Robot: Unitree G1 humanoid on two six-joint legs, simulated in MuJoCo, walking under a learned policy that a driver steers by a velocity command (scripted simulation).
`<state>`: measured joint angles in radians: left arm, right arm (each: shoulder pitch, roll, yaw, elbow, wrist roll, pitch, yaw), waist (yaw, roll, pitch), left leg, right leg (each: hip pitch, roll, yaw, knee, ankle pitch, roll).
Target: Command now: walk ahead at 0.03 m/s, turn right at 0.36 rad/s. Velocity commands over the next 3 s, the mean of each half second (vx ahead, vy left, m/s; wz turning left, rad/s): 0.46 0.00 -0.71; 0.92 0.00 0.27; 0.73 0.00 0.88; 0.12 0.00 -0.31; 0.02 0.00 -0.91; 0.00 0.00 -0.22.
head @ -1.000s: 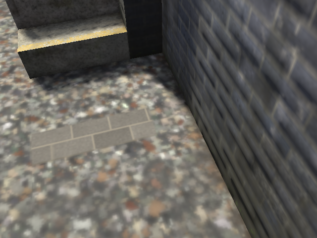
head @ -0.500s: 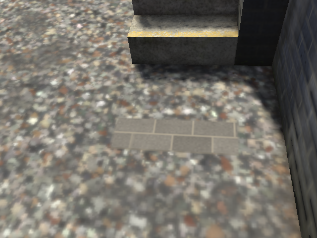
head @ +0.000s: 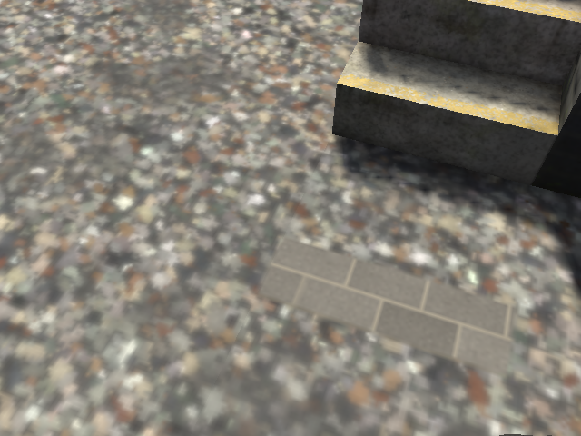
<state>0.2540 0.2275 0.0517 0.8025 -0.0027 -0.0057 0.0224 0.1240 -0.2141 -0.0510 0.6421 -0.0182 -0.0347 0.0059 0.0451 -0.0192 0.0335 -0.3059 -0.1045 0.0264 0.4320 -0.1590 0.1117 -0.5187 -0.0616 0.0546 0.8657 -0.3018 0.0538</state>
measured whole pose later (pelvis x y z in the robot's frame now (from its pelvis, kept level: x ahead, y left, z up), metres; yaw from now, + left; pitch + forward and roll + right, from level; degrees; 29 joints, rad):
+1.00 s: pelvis +0.50 -0.27 -0.05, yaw -13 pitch +1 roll +2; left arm 0.51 0.24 0.04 0.93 0.01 -0.07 0.05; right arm 0.09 -0.28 -0.04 0.71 -0.03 -0.01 0.07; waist -0.02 0.03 0.03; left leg -0.55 -0.18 0.15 0.70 -0.19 0.25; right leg 0.16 -0.08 -0.19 0.88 -0.34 0.02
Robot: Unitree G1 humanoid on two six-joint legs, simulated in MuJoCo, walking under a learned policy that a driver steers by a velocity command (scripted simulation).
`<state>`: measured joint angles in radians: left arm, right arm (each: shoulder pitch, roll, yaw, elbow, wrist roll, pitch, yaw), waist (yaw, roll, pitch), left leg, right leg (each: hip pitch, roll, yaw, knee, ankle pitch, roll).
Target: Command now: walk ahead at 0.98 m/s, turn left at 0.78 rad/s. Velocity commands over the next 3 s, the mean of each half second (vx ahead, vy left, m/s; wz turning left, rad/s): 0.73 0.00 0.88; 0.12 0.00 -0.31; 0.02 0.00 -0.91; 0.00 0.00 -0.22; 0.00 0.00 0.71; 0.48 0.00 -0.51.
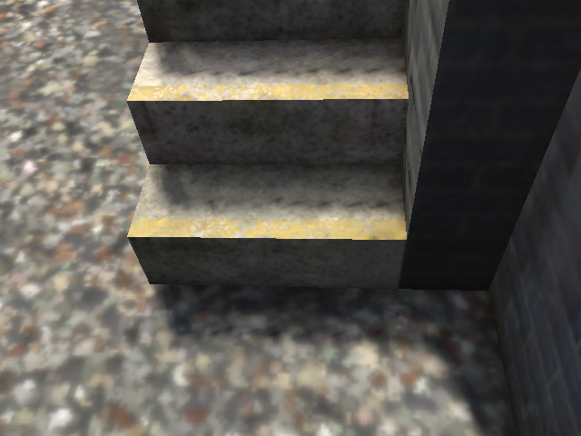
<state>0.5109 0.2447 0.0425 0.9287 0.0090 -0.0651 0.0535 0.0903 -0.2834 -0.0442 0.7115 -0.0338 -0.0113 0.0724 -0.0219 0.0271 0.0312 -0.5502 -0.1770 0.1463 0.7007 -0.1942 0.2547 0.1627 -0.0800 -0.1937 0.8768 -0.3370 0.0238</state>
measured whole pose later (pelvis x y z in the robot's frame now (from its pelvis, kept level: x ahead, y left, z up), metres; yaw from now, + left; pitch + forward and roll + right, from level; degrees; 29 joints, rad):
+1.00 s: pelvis +0.58 +0.17 +0.04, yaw +15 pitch +0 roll +1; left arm 0.26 0.28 0.06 0.71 0.00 0.04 0.01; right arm 0.15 -0.23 -0.02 0.72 -0.05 0.00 -0.05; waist 0.03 -0.02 0.04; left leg -0.27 0.07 0.18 0.51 -0.24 0.00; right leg -0.42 -0.01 -0.06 0.93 -0.41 0.01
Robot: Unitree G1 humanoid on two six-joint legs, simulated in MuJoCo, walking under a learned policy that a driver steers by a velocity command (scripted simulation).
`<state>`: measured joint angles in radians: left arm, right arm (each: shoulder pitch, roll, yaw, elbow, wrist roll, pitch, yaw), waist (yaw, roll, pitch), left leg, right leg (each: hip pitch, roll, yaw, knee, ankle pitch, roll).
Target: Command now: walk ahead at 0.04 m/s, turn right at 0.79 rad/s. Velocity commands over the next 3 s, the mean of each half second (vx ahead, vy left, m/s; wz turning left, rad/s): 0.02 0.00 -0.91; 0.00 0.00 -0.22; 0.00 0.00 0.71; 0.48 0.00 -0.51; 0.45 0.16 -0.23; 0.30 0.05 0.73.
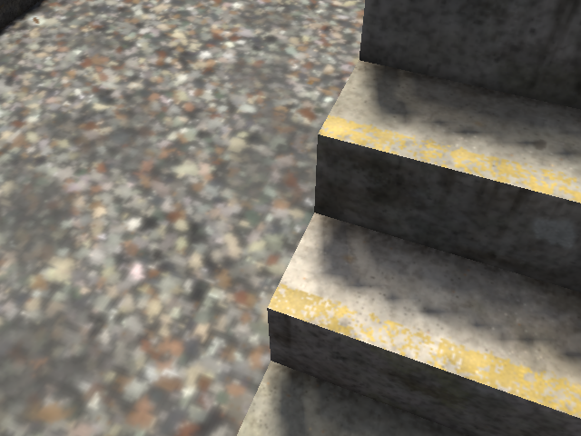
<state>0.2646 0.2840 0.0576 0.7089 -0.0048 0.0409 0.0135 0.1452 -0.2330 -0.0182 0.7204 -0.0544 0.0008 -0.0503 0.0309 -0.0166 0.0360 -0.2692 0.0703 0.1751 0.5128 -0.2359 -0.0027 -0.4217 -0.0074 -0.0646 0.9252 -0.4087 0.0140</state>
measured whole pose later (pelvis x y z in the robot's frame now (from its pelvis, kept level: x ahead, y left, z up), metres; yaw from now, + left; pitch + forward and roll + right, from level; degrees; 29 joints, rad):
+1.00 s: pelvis -0.07 +0.05 +0.00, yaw -31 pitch +3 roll +0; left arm 0.19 0.23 0.03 0.68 0.05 0.00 0.06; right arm 0.19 -0.29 -0.08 0.63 0.01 0.03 -0.03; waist -0.02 0.03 0.01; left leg -0.57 0.00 -0.02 1.03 -0.44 -0.03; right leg -0.27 -0.03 -0.04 0.49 -0.28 0.00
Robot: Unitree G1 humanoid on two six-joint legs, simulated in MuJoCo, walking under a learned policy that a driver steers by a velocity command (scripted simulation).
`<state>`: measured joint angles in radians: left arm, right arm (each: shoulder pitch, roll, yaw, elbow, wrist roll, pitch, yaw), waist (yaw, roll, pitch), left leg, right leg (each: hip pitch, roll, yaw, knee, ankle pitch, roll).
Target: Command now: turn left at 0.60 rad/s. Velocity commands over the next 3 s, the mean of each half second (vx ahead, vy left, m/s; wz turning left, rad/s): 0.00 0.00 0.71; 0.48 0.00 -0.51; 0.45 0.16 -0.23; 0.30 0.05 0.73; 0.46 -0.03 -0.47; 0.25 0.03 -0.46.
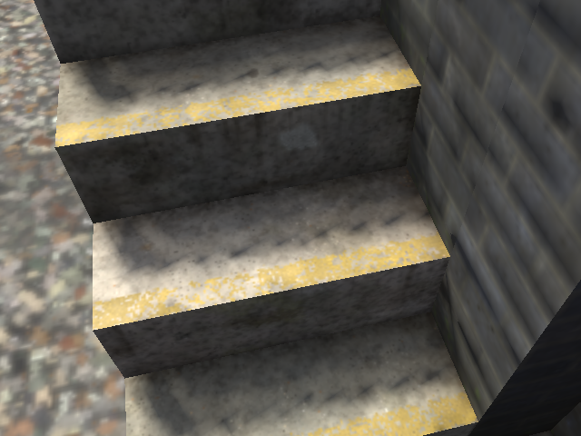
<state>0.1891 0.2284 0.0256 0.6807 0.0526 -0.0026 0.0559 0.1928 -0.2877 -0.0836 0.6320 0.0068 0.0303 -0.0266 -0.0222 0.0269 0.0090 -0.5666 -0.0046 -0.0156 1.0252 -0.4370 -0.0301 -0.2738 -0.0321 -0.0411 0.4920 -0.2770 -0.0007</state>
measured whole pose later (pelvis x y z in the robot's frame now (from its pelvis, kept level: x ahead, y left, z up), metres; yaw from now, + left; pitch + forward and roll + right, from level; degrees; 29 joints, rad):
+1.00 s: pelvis +0.08 +0.05 +0.01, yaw +2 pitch +4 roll +1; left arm 0.38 0.27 0.07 0.75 0.03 -0.04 0.00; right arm 0.15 -0.30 -0.04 0.64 -0.06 -0.07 0.03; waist 0.04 0.04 -0.02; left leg -0.55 0.00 0.00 1.03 -0.33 -0.04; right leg -0.12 0.07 0.12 0.35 -0.29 -0.07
